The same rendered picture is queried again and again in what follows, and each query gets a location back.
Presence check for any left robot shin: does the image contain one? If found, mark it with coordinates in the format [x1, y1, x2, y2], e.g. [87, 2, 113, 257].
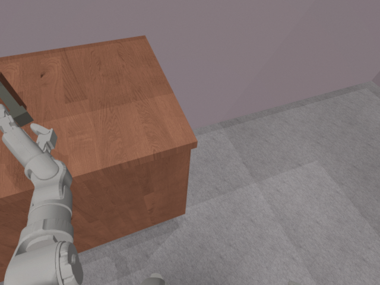
[151, 273, 163, 279]

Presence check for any tap lever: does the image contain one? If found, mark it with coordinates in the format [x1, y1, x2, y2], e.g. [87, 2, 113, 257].
[0, 82, 34, 127]

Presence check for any counter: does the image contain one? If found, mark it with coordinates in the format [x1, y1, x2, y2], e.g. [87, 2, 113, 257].
[0, 36, 198, 282]

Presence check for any robot left forearm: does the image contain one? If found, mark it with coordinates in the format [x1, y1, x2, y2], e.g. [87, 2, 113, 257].
[4, 153, 74, 285]

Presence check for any left robot hand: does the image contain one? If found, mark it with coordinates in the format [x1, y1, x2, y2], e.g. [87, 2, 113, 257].
[0, 104, 57, 168]

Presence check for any robot left upper arm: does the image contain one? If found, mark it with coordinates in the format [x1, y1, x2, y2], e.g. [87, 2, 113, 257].
[6, 241, 83, 285]

